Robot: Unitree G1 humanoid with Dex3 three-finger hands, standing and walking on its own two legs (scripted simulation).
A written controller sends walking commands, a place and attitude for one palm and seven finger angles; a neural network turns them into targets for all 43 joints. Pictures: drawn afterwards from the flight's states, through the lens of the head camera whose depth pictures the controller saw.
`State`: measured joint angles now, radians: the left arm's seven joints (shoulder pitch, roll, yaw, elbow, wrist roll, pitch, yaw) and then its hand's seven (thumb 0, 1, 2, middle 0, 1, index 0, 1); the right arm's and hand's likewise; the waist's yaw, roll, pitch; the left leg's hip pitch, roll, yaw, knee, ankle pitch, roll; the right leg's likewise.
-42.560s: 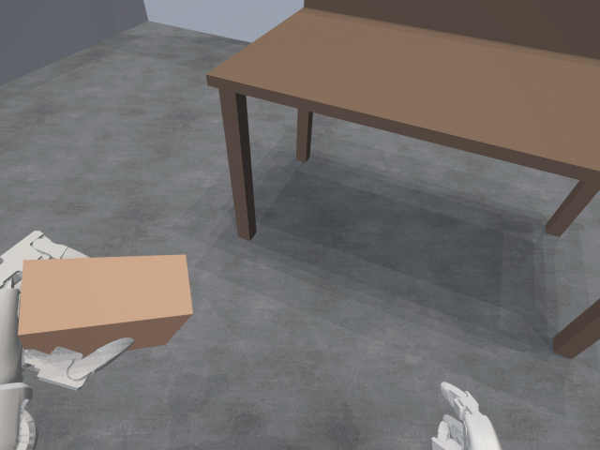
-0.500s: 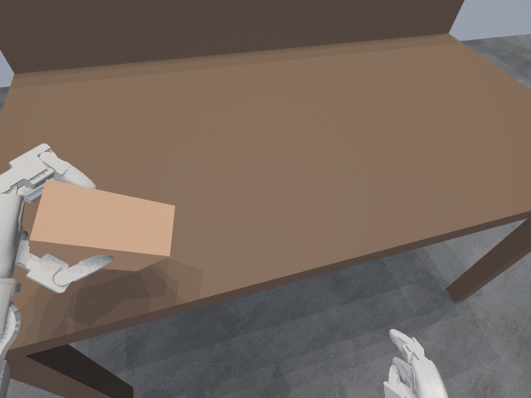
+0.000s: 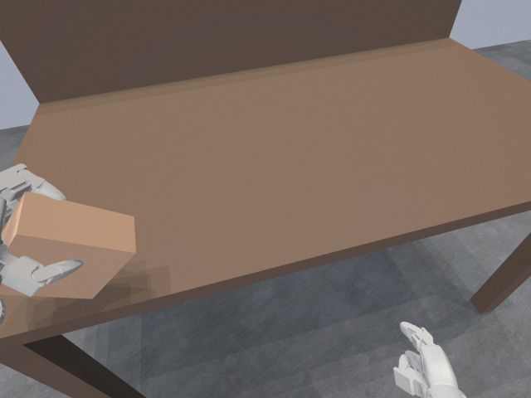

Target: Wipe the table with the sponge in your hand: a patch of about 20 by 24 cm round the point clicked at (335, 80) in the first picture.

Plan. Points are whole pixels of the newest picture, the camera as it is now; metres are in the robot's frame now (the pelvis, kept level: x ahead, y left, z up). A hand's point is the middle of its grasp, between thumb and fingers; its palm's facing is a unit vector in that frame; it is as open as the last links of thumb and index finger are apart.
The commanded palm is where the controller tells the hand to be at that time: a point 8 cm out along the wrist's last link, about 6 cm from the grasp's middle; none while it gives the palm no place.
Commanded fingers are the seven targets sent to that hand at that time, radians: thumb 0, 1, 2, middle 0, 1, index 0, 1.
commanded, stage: turn the palm down, sponge in hand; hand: left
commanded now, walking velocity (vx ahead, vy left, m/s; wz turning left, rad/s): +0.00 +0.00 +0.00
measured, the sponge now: (81, 254) +0.25 +0.30 +0.12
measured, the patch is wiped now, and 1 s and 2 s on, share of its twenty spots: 0.00 0.00 0.00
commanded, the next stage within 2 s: move the sponge above the wiping area in 1.64 s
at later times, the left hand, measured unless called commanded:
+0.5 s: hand (78, 236) +0.25 +0.28 +0.16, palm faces +0.17 -0.39 -0.91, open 10.3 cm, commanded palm +0.21 +0.29 +0.23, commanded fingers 0.00 0.10 1.30 -1.20 -1.60 -1.20 -1.60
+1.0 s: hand (76, 236) +0.25 +0.28 +0.16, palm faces +0.07 -0.20 -0.98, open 10.3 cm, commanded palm +0.21 +0.30 +0.25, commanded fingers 0.00 0.10 1.30 -1.20 -1.60 -1.20 -1.60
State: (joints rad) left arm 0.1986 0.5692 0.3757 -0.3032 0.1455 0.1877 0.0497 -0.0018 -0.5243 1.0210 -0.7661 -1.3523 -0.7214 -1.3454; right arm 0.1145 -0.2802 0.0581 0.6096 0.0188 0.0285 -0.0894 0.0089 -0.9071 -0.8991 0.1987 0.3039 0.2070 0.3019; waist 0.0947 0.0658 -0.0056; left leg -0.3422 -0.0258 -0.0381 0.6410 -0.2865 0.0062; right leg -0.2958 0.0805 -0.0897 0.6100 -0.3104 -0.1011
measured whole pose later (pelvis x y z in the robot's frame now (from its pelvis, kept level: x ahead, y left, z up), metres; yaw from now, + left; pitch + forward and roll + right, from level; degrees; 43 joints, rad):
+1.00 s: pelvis +0.00 +0.03 +0.01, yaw -3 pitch -3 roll +0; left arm 0.14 0.63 -0.01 -0.44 0.69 0.41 -0.13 0.00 -0.53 1.02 -0.77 -1.35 -0.72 -1.35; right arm 0.00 -0.26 0.11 0.59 0.04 0.06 -0.11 0.01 -0.91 -0.90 0.20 0.30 0.21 0.30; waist 0.13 0.10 0.03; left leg -0.21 -0.06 0.02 0.49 -0.22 0.05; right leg -0.20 0.05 -0.02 0.51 -0.26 -0.06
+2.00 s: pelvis +0.01 +0.02 +0.02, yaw -3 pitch -4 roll +1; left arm 0.06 0.65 0.08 -0.28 0.78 0.50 -0.09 0.00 -0.53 1.03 -0.77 -1.35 -0.73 -1.35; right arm -0.02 -0.27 0.09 0.65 0.05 0.10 -0.05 0.01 -0.91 -0.90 0.20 0.30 0.21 0.30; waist 0.14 0.11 0.01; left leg -0.15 -0.05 0.01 0.42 -0.20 0.04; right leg -0.14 0.06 -0.02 0.43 -0.23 -0.08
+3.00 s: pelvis +0.01 +0.04 +0.02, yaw -2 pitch -2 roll +0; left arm 0.13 0.61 0.05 -0.14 0.79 0.38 -0.15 0.00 -0.53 1.03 -0.76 -1.36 -0.72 -1.35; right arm 0.03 -0.30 0.05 0.64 0.06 0.06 -0.08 0.01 -0.91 -0.90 0.20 0.30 0.20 0.30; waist 0.11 0.12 0.01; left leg -0.19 -0.06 0.00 0.44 -0.21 0.06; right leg -0.17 0.05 -0.03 0.45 -0.24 -0.06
